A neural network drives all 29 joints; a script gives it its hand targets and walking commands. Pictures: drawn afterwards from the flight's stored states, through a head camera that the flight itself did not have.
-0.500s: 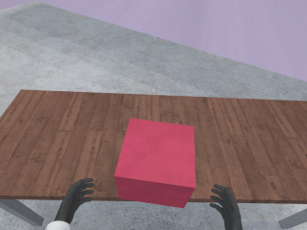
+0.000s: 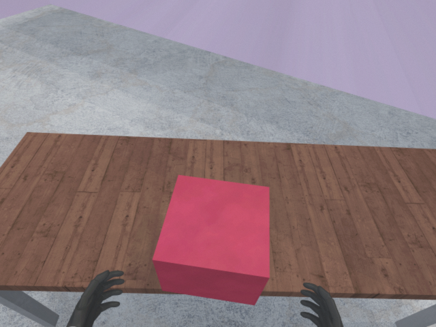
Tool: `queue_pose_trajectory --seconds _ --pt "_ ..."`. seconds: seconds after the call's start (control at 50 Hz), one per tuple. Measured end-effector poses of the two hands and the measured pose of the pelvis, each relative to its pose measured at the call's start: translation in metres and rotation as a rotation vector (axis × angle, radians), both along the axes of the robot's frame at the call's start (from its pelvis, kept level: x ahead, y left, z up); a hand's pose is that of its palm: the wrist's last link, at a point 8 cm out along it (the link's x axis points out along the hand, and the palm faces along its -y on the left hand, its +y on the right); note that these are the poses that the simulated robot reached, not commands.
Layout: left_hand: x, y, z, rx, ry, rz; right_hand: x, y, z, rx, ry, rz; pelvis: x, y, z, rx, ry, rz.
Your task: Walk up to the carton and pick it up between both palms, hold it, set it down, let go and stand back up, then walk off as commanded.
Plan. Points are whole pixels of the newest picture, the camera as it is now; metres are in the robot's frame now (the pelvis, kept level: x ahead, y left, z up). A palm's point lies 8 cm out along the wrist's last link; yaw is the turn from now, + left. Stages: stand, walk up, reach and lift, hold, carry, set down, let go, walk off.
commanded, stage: set down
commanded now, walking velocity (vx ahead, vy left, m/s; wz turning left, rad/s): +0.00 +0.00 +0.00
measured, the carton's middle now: (215, 238) +0.34 +0.03 -0.10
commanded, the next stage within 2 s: let go in 1.60 s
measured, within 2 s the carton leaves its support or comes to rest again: neither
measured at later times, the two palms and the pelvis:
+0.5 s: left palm (91, 322) +0.15 +0.24 -0.07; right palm out of the picture +0.15 -0.20 -0.07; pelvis -0.01 +0.01 +0.00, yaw -1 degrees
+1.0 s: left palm (96, 323) +0.15 +0.23 -0.08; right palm out of the picture +0.15 -0.21 -0.08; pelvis -0.01 +0.00 +0.00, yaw -1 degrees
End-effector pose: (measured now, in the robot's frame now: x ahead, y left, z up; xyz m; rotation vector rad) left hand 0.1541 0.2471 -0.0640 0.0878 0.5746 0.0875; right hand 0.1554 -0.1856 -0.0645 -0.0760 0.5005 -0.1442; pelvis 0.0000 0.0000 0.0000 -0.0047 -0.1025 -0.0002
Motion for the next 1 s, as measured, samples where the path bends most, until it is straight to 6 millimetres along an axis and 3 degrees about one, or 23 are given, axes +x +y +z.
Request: queue_pose_trajectory --seconds 1.0 --pt "-0.002 -0.017 -0.013 0.039 0.212 0.026 -0.003 -0.022 -0.011 -0.061 0.177 0.062 -0.010 0.004 0.001 0.003 -0.013 -0.022"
